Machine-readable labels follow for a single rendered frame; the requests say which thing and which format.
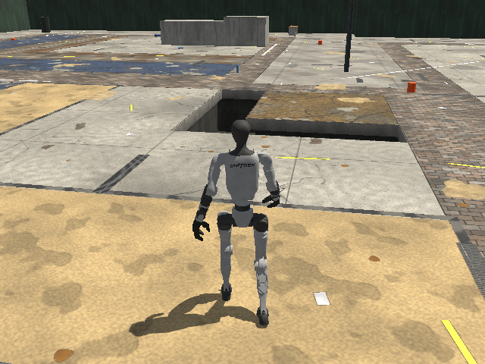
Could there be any robot left hand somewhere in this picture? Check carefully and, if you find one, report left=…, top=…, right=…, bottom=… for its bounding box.
left=192, top=219, right=210, bottom=241

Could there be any right robot forearm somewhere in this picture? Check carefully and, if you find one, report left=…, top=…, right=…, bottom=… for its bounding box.
left=269, top=181, right=280, bottom=201

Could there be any robot right upper arm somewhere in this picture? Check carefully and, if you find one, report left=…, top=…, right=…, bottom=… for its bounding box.
left=257, top=152, right=278, bottom=192

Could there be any robot right hand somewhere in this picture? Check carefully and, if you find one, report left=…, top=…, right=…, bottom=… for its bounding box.
left=262, top=195, right=280, bottom=208

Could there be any robot left upper arm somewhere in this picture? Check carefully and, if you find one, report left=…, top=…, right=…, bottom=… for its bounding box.
left=205, top=153, right=226, bottom=196

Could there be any robot left shin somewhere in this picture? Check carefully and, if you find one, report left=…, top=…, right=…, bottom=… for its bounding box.
left=221, top=244, right=231, bottom=291

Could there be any left robot forearm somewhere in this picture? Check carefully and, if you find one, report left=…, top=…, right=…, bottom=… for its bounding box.
left=195, top=184, right=212, bottom=222

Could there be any left robot thigh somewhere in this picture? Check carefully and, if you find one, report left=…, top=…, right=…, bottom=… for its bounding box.
left=217, top=211, right=233, bottom=258

